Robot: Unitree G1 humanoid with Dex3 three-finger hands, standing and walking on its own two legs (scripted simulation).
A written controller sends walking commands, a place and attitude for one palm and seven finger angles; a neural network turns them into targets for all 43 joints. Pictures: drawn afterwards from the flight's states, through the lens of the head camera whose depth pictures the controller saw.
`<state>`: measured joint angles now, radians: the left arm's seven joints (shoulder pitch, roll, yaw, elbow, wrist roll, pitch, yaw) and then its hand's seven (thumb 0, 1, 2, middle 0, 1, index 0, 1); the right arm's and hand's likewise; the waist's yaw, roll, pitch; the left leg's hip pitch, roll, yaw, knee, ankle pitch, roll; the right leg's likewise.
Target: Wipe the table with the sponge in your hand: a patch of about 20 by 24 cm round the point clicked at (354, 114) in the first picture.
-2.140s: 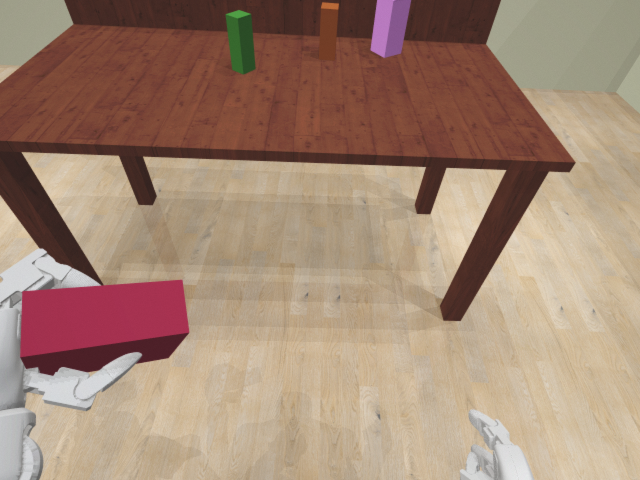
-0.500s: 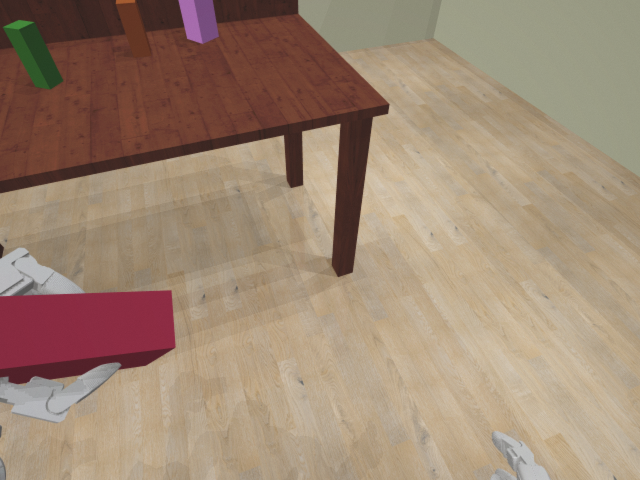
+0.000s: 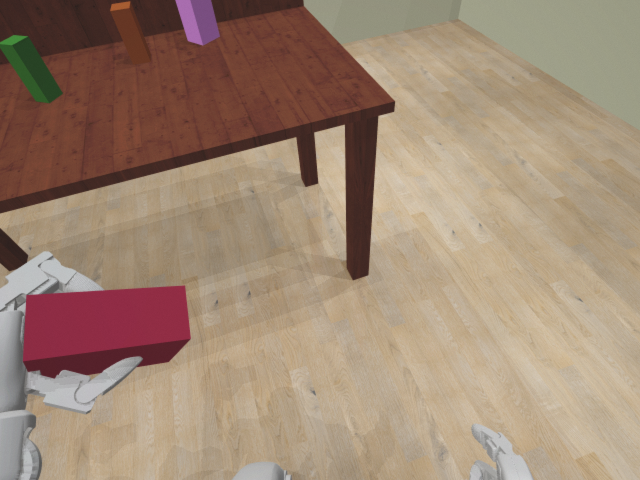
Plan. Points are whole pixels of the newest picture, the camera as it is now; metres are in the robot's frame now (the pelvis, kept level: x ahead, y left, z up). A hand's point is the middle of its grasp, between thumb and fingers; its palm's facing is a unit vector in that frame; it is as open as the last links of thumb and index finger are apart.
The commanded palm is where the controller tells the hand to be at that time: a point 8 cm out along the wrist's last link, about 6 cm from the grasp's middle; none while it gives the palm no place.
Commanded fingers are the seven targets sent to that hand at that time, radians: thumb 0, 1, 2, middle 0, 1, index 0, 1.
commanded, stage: take the last steps up to it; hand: left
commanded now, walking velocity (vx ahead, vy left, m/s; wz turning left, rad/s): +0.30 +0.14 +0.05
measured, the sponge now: (133, 331) +0.23 +0.19 +0.14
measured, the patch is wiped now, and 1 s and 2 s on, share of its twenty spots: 0.00 0.00 0.00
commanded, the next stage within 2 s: come to a stop and stand still in 1.66 s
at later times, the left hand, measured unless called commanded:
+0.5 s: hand (94, 209) +0.37 +0.28 +0.17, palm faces +0.39 -0.83 -0.39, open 9.4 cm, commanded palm +0.30 +0.32 +0.18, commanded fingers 0.00 0.10 1.30 -1.20 -1.60 -1.20 -1.60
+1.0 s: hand (169, 144) +0.48 +0.22 +0.18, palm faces +0.33 -0.80 -0.50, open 9.4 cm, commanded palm +0.42 +0.28 +0.18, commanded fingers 0.00 0.10 1.30 -1.20 -1.60 -1.20 -1.60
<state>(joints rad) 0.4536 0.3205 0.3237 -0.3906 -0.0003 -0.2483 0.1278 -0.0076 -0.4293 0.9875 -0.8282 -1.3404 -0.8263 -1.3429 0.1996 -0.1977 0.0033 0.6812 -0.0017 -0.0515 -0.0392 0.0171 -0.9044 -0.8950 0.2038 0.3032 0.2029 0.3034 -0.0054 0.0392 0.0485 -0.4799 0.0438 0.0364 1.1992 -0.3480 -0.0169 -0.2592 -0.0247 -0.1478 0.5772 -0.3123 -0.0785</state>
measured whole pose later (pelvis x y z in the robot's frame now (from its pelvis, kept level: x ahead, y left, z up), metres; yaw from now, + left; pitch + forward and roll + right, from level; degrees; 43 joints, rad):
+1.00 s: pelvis +0.26 +0.00 +0.01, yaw +0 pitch +0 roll +3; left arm 0.49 0.36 0.35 -0.51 0.00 -0.27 0.14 -0.01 -0.43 0.99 -0.83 -1.34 -0.83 -1.35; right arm 0.16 -0.25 -0.05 0.62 0.00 -0.06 -0.05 0.02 -0.91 -0.90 0.20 0.30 0.20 0.30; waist -0.03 -0.01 0.09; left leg -0.54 0.09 0.05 1.05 -0.28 -0.03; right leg -0.21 -0.07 -0.18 0.51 -0.31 -0.06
